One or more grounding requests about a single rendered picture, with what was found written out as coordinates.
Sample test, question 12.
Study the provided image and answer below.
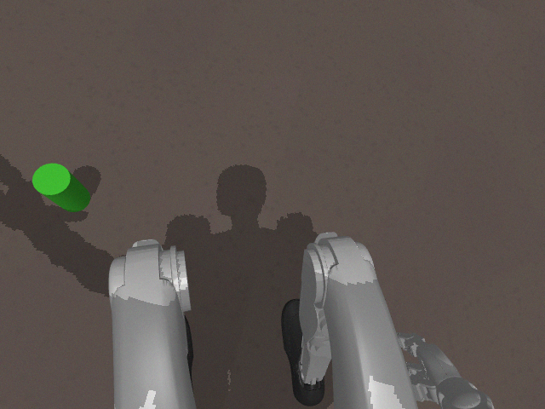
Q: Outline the can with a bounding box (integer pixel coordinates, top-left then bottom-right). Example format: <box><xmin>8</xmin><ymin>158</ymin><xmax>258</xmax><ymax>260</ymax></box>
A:
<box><xmin>32</xmin><ymin>164</ymin><xmax>90</xmax><ymax>212</ymax></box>

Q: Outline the right robot arm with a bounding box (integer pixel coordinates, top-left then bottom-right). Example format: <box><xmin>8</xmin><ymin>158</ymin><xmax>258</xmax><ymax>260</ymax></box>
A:
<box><xmin>436</xmin><ymin>377</ymin><xmax>495</xmax><ymax>409</ymax></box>

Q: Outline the right robot hand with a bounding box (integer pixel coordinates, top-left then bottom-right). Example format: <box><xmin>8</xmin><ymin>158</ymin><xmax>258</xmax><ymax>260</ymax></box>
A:
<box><xmin>396</xmin><ymin>332</ymin><xmax>461</xmax><ymax>405</ymax></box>

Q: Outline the right robot foot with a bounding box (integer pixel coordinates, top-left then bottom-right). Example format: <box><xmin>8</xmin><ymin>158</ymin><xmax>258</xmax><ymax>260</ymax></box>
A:
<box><xmin>281</xmin><ymin>299</ymin><xmax>324</xmax><ymax>406</ymax></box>

